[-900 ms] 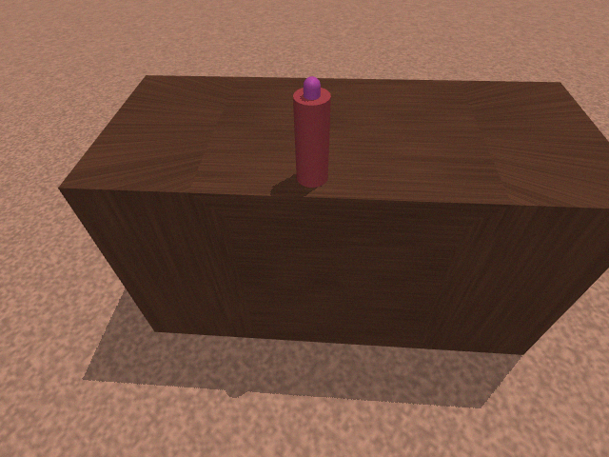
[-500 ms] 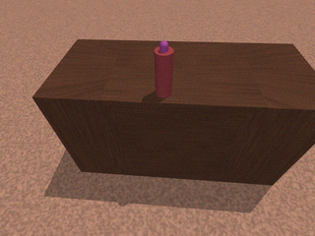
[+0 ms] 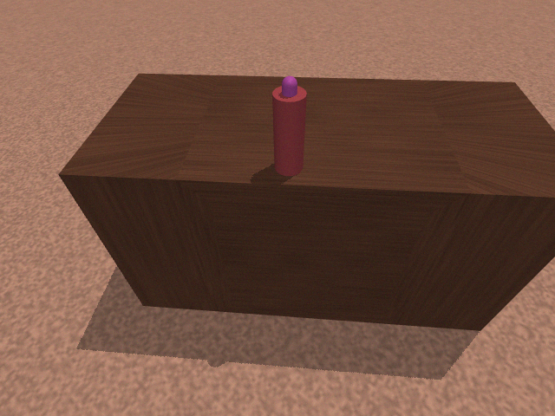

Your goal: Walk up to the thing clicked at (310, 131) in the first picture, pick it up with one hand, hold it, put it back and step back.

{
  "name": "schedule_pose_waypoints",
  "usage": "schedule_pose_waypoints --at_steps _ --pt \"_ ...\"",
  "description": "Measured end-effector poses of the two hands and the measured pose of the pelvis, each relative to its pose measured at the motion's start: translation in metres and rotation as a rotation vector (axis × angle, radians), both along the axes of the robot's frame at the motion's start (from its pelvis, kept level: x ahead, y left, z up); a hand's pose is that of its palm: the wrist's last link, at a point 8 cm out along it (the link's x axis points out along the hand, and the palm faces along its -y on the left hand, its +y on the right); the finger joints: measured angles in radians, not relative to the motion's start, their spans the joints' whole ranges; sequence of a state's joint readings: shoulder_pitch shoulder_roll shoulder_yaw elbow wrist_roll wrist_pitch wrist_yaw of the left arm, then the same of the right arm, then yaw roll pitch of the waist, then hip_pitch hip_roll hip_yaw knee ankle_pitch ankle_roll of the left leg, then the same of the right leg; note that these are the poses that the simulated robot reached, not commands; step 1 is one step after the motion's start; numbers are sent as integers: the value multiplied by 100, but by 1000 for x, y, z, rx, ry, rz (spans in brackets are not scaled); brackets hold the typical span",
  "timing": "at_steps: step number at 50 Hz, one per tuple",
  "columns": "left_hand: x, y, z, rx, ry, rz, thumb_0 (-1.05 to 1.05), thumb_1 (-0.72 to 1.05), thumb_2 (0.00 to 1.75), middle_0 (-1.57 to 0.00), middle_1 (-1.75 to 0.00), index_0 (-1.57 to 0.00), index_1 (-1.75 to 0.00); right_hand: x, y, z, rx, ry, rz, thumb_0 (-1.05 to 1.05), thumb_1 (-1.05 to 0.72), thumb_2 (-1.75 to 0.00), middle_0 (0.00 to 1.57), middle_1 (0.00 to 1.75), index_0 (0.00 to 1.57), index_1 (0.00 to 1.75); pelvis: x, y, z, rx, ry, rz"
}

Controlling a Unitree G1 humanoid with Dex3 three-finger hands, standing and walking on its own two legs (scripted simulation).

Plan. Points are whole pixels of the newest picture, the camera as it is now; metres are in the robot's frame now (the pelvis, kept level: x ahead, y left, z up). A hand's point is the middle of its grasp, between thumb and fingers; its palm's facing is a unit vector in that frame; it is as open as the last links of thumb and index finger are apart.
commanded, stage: stand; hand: left
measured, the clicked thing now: (289, 126) +0.72 +0.00 +0.04
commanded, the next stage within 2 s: walk up in 0.22 s
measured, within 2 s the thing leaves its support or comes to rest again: neither
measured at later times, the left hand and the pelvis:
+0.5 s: hand out of the picture +0.10 +0.24 -0.15, palm faces -0.11 -0.93 -0.36, open 7.4 cm; pelvis +0.03 -0.05 -0.01, yaw -5 degrees
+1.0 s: hand (219, 382) +0.24 +0.14 -0.18, palm faces -0.13 -0.94 -0.31, open 7.4 cm; pelvis +0.19 -0.12 -0.03, yaw -6 degrees
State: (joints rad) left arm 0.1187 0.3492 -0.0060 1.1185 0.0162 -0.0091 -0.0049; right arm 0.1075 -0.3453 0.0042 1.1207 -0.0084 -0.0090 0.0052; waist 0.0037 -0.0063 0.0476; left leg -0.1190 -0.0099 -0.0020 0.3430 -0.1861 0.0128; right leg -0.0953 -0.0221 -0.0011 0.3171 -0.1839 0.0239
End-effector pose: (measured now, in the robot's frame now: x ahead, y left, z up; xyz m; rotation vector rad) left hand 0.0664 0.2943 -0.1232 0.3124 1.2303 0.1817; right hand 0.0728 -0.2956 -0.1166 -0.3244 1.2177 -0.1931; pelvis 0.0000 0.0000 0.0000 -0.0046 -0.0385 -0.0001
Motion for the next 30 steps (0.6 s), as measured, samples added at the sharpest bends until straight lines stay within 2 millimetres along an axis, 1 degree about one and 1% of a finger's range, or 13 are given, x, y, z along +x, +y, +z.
schedule_pose_waypoints --at_steps 12,15,19,21,23,26,28,30 --pt "-8 3 -1 -4 12 2 0 90 90 -21 -30 -20 -30 -8 0 0 1 8 -4 0 -90 -90 20 30 20 30 -3 1 0 0 2 -2" --pt "-6 6 -1 -3 29 -18 0 90 90 -21 -30 -20 -30 -14 -9 3 -10 -38 -29 0 -90 -90 20 30 20 30 0 -4 -3 10 4 -27" --pt "3 8 2 14 41 -28 0 90 90 -21 -30 -20 -30 -36 -38 10 -58 -20 -71 0 -90 -90 21 30 20 30 9 -19 -4 19 0 -39" --pt "10 4 4 20 40 -35 0 90 90 -21 -30 -20 -30 -46 -57 12 -83 9 -90 0 -90 -90 21 30 20 30 16 -29 -5 23 -7 -51" --pt "19 -3 6 25 44 -48 0 90 90 -21 -30 -20 -30 -50 -77 12 -103 30 -108 0 -90 -90 21 30 20 30 24 -40 -8 26 -14 -68" --pt "36 -21 7 39 50 -70 0 90 90 -20 -30 -20 -30 -47 -109 5 -120 42 -129 0 -90 -90 20 30 20 30 39 -60 -15 36 -19 -92" --pt "48 -35 4 56 43 -80 0 90 90 -20 -30 -20 -30 -37 -130 -5 -121 40 -138 1 -90 -90 20 30 20 30 51 -76 -24 37 -22 -106" --pt "57 -51 0 70 17 -76 0 90 90 -20 -30 -20 -30 -22 -148 -17 -126 40 -128 1 -90 -90 20 30 20 30 61 -90 -33 -4 -32 -97"
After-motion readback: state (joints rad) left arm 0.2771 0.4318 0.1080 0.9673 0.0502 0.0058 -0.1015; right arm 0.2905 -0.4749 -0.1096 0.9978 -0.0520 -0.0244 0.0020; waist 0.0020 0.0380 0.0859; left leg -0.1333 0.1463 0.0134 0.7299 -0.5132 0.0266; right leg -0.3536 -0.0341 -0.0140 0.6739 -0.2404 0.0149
